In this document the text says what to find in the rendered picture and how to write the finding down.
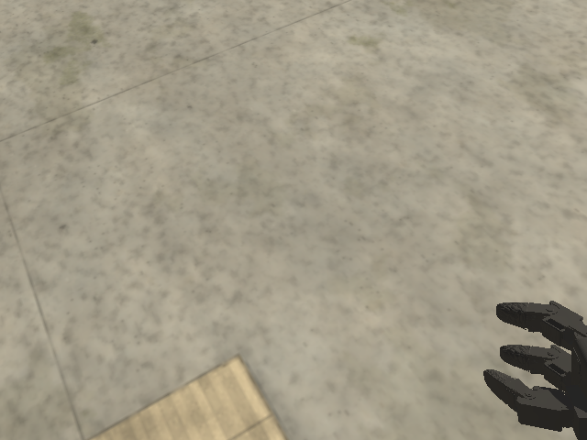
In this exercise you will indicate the right robot hand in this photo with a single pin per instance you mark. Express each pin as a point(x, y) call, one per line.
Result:
point(545, 407)

